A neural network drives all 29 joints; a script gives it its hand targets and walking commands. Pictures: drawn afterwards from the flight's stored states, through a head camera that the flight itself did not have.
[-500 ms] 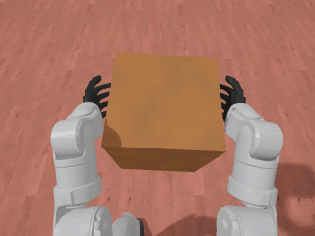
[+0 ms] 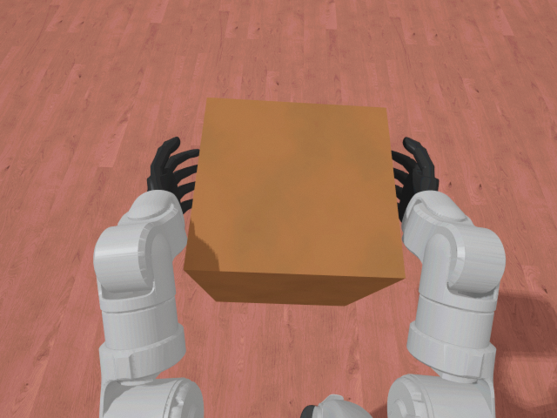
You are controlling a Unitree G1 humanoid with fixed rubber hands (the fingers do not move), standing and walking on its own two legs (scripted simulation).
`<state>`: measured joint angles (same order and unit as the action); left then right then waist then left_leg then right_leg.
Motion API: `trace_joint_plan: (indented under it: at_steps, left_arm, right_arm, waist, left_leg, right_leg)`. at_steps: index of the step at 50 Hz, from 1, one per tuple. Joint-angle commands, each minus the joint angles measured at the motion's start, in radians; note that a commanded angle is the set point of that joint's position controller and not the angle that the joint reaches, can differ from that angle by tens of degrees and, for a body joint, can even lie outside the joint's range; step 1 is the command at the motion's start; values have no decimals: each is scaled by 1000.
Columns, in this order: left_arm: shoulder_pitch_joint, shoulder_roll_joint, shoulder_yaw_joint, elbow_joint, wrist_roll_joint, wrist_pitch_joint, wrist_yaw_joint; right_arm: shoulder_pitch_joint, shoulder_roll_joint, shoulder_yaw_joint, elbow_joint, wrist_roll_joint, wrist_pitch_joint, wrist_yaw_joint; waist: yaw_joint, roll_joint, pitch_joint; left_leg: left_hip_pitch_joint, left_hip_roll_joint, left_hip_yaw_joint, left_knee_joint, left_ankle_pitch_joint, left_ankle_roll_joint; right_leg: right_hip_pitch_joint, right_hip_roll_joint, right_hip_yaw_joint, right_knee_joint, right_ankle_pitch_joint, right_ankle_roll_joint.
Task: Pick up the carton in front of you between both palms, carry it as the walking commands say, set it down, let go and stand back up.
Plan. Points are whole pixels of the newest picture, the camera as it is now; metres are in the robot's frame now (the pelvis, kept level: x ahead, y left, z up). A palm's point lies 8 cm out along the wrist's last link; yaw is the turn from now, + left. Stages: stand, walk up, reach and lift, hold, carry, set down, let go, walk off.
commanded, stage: carry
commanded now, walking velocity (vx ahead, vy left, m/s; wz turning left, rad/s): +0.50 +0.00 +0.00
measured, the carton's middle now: (287, 219) +0.37 +0.01 +0.07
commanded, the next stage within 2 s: none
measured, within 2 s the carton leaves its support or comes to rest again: neither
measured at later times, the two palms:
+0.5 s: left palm (217, 32) +0.67 +0.15 +0.18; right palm (399, 50) +0.63 -0.15 +0.18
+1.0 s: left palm out of the picture +0.95 +0.18 +0.25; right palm out of the picture +0.98 -0.12 +0.25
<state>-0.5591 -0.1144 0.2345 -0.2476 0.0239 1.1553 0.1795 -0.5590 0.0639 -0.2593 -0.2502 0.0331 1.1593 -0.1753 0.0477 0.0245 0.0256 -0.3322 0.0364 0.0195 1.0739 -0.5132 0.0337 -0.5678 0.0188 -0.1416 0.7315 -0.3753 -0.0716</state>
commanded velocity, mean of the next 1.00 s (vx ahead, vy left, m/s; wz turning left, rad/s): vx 0.50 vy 0.00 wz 0.00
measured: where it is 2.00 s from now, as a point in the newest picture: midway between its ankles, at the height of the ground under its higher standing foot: (285, 142)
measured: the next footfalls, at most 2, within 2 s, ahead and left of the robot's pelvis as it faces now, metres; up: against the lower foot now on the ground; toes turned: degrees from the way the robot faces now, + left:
left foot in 0.32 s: +0.38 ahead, +0.11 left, +0.03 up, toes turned +5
right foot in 0.72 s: +0.62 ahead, -0.09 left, +0.07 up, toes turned -6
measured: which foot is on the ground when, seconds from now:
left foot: up 0.00-0.30, down 0.32-0.72, up 0.74-1.00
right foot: down 0.00-0.32, up 0.34-0.70, down 0.72-1.00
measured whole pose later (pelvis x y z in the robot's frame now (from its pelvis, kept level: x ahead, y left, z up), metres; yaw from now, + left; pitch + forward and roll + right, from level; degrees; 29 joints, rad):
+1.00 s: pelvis +0.62 +0.00 +0.10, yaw +0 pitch +5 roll +0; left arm -0.62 -0.08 0.26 -0.14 -0.03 1.18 0.20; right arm -0.60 0.13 -0.33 -0.21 -0.06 1.18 -0.17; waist 0.11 0.00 -0.02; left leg -0.74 0.03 0.05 1.07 -0.40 0.05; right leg -0.26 0.01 -0.10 0.48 -0.45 -0.05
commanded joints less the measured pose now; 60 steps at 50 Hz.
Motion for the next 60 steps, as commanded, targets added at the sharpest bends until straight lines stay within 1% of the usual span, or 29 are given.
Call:
trace_joint_plan:
  at_steps: [1, 2, 4, 10, 13, 15, 16, 17, 18, 19, 21, 22, 26, 32, 35, 36, 37, 38, 39, 41, 43, 49, 52, 54, 55, 56, 57, 59, 60]
  left_arm:
    - [-595, -664, -645, -81, -279, 25, -41]
    - [-649, -706, -667, -104, -311, 21, -53]
    - [-737, -760, -700, -125, -361, 9, -73]
    - [-701, -706, -650, -47, -354, 15, -68]
    - [-641, -668, -599, 34, -304, 38, -58]
    - [-622, -662, -569, 70, -272, 51, -52]
    - [-618, -659, -554, 75, -251, 56, -48]
    - [-622, -648, -530, 79, -220, 62, -44]
    - [-621, -650, -506, 84, -192, 63, -42]
    - [-649, -657, -494, 81, -175, 57, -35]
    - [-626, -694, -454, 94, -132, 42, -29]
    - [-623, -711, -453, 98, -118, 31, -28]
    - [-605, -713, -479, 72, -83, -13, -23]
    - [-585, -626, -528, 0, -126, -4, -10]
    - [-575, -612, -538, 26, -156, 16, -13]
    - [-561, -607, -535, 46, -167, 21, -15]
    - [-532, -591, -528, 61, -168, 24, -13]
    - [-569, -591, -532, 58, -177, 28, -10]
    - [-597, -636, -556, 44, -210, 35, -19]
    - [-714, -734, -629, -18, -298, 32, -44]
    - [-805, -792, -672, -53, -356, 16, -65]
    - [-757, -747, -647, -13, -363, 10, -64]
    - [-680, -702, -600, 60, -307, 32, -55]
    - [-651, -694, -574, 94, -276, 46, -51]
    - [-646, -689, -560, 102, -253, 52, -49]
    - [-631, -680, -531, 104, -223, 60, -47]
    - [-656, -667, -512, 102, -199, 59, -45]
    - [-655, -700, -471, 109, -160, 47, -34]
    - [-643, -714, -458, 115, -140, 39, -32]
  right_arm:
    - [-501, 664, 556, -15, 124, 26, 19]
    - [-502, 683, 538, -4, 99, 24, 18]
    - [-523, 708, 529, 11, 66, 15, 18]
    - [-535, 663, 537, 27, 47, 19, -1]
    - [-538, 653, 543, 66, 65, 41, 2]
    - [-553, 672, 551, 102, 85, 51, 12]
    - [-545, 673, 546, 128, 92, 52, 16]
    - [-521, 680, 539, 139, 95, 54, 18]
    - [-573, 693, 547, 139, 104, 48, 18]
    - [-609, 747, 575, 113, 140, 49, 27]
    - [-730, 863, 666, 46, 244, 30, 56]
    - [-779, 903, 696, 24, 280, 16, 68]
    - [-792, 916, 729, -12, 325, -28, 86]
    - [-642, 777, 658, 15, 260, -14, 51]
    - [-570, 711, 605, 50, 199, 10, 33]
    - [-551, 693, 594, 56, 182, 19, 28]
    - [-569, 674, 579, 45, 170, 29, 23]
    - [-577, 676, 561, 32, 153, 36, 21]
    - [-597, 675, 545, 48, 131, 39, 17]
    - [-574, 702, 507, 67, 92, 33, 15]
    - [-578, 722, 490, 76, 53, 23, 13]
    - [-574, 681, 513, 65, 43, 17, 2]
    - [-558, 668, 527, 101, 60, 37, 7]
    - [-561, 687, 537, 142, 78, 46, 17]
    - [-545, 688, 531, 171, 84, 47, 21]
    - [-532, 680, 525, 179, 82, 47, 20]
    - [-560, 710, 531, 173, 89, 43, 21]
    - [-686, 817, 617, 90, 185, 38, 42]
    - [-753, 865, 659, 51, 236, 26, 55]
  waist:
    - [51, -77, -517]
    - [43, -28, -492]
    - [24, -56, -491]
    - [19, -127, -412]
    - [-4, -198, -381]
    - [-94, -180, -439]
    - [-149, -94, -524]
    - [-193, 75, -564]
    - [-157, 318, -562]
    - [-134, 220, -540]
    - [-136, -3, -503]
    - [-125, -19, -492]
    - [-108, 41, -499]
    - [-116, 108, -430]
    - [-31, 115, -475]
    - [26, 66, -556]
    - [80, -90, -613]
    - [51, -355, -616]
    - [42, -255, -579]
    - [47, -24, -517]
    - [22, -41, -504]
    - [20, -113, -433]
    - [-2, -190, -406]
    - [-92, -150, -467]
    - [-150, -57, -552]
    - [-167, 182, -618]
    - [-164, 312, -573]
    - [-144, 39, -523]
    - [-137, -27, -502]
  left_leg:
    - [-519, -50, -51, 432, 40, 27]
    - [-524, -23, -52, 373, 71, 34]
    - [-486, -7, -40, 271, 118, 37]
    - [-466, 5, 39, -92, 162, 10]
    - [-244, -50, 159, -322, 186, 21]
    - [60, -143, 258, -435, 228, 47]
    - [306, -130, 200, -461, 233, 67]
    - [448, 101, -228, -601, -38, 134]
    - [589, 286, -736, -764, 112, 263]
    - [585, 305, -738, -733, 229, 290]
    - [481, 260, -508, -628, 488, 253]
    - [443, 242, -437, -636, 492, 225]
    - [448, 225, -318, -688, 424, 212]
    - [379, 178, -92, -720, 565, 178]
    - [282, 140, 48, -495, 896, 105]
    - [158, 110, 96, -317, 911, 55]
    - [-71, 29, 128, -45, 644, 4]
    - [-356, -131, 57, 178, 45, -17]
    - [-473, -96, -47, 360, -20, 11]
    - [-534, -36, -64, 391, 37, 32]
    - [-503, -6, -57, 291, 89, 39]
    - [-448, 20, 20, -95, 131, 10]
    - [-219, -49, 158, -328, 149, 15]
    - [116, -147, 259, -452, 219, 41]
    - [371, -108, 165, -461, 213, 68]
    - [511, 195, -400, -621, 5, 190]
    - [598, 286, -767, -772, 188, 287]
    - [536, 288, -596, -632, 443, 295]
    - [478, 266, -504, -616, 488, 258]
  right_leg:
    - [833, -326, 623, -254, 537, -230]
    - [789, -305, 553, -258, 529, -190]
    - [745, -281, 480, -299, 396, -144]
    - [658, -256, 300, -383, 374, -158]
    - [545, -217, 166, -381, 486, -107]
    - [455, -202, 66, -168, 759, -55]
    - [363, -159, 15, 26, 738, -15]
    - [175, -85, 9, 309, 444, 37]
    - [-126, 83, 79, 523, -138, 60]
    - [-207, 39, 176, 693, -153, 29]
    - [-247, -22, 182, 740, -87, 6]
    - [-242, -41, 180, 686, -61, 1]
    - [-252, -52, 141, 533, -29, 8]
    - [-103, -35, 21, 65, 40, 22]
    - [259, 84, -132, -130, 92, -7]
    - [536, 65, -69, -140, 104, -42]
    - [728, -149, 344, -250, -122, -114]
    - [863, -339, 819, -385, 79, -255]
    - [868, -349, 821, -350, 214, -285]
    - [780, -324, 620, -264, 421, -236]
    - [713, -290, 516, -302, 300, -174]
    - [617, -267, 322, -382, 275, -163]
    - [513, -226, 184, -374, 390, -109]
    - [406, -195, 74, -155, 650, -54]
    - [298, -154, 20, 46, 635, -9]
    - [80, -52, 9, 367, 336, 62]
    - [-178, 90, 89, 584, -148, 68]
    - [-289, -2, 177, 777, -129, 26]
    - [-292, -30, 182, 743, -109, 13]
